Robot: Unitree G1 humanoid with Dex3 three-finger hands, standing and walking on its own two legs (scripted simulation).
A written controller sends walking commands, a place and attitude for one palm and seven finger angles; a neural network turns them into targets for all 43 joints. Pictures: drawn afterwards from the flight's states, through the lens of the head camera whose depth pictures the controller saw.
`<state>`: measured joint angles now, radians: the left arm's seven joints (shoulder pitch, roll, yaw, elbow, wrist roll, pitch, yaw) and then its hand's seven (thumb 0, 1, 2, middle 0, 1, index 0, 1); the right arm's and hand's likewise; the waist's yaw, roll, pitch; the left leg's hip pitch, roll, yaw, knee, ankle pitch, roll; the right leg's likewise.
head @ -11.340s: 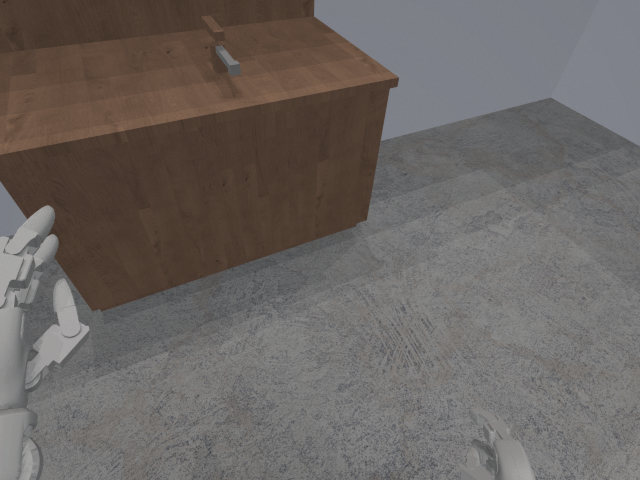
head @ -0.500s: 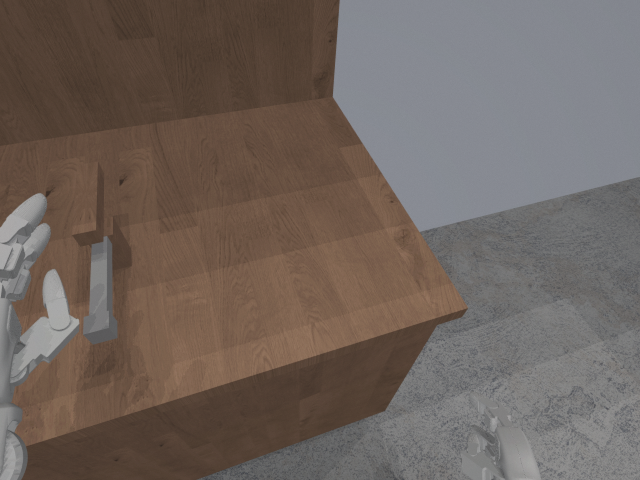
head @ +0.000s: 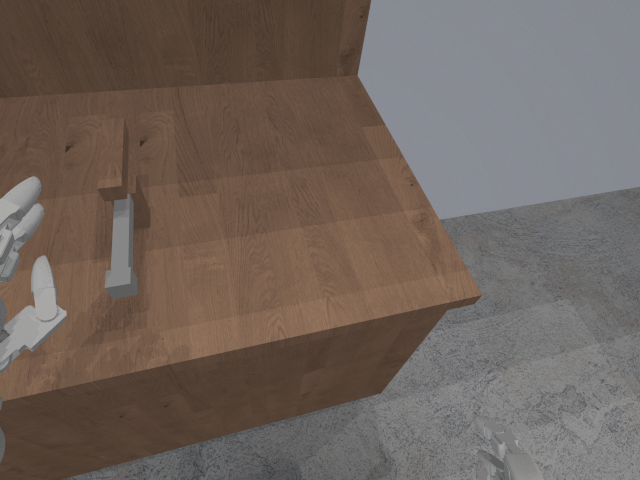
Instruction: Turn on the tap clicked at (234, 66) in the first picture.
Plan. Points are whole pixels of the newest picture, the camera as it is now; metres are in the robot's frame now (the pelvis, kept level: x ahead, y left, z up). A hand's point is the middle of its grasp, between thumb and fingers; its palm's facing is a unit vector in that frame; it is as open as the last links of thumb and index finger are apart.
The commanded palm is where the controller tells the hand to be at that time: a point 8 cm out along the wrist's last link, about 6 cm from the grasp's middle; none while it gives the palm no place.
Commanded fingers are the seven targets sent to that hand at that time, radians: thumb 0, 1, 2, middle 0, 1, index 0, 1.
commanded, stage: come to a stop and stand still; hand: left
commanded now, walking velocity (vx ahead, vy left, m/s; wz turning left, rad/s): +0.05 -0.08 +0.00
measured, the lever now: (121, 283) +0.31 +0.28 +0.03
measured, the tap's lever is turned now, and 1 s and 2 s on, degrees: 0 0 0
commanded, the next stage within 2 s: look again from close up in 0.92 s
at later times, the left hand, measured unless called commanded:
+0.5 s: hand (22, 344) +0.18 +0.26 +0.17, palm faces +0.36 -0.88 -0.32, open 7.5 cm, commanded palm +0.12 +0.29 +0.18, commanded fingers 0.00 0.90 0.90 -0.20 -0.30 -0.20 -0.30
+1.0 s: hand (42, 357) +0.18 +0.24 +0.16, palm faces +0.35 -0.88 -0.33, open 7.5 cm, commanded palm +0.12 +0.28 +0.18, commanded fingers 0.00 0.90 0.90 -0.20 -0.30 -0.20 -0.30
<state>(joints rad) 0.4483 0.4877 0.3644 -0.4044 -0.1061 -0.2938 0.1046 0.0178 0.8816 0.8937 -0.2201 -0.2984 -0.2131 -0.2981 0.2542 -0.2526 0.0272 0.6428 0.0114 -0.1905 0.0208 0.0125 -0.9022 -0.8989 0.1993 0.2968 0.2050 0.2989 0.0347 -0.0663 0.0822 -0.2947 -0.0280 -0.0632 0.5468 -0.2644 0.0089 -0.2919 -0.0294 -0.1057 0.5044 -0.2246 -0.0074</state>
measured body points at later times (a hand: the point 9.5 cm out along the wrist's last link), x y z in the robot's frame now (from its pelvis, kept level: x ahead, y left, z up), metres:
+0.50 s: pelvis -0.03 +0.01 +0.00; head +0.00 +0.04 +0.45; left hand +0.16 +0.31 +0.18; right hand +0.15 -0.20 -0.07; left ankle +0.01 +0.11 -0.73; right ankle +0.03 -0.12 -0.73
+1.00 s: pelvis -0.03 -0.01 +0.00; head -0.01 +0.01 +0.45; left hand +0.15 +0.29 +0.18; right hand +0.15 -0.23 -0.07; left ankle +0.01 +0.11 -0.73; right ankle +0.03 -0.12 -0.73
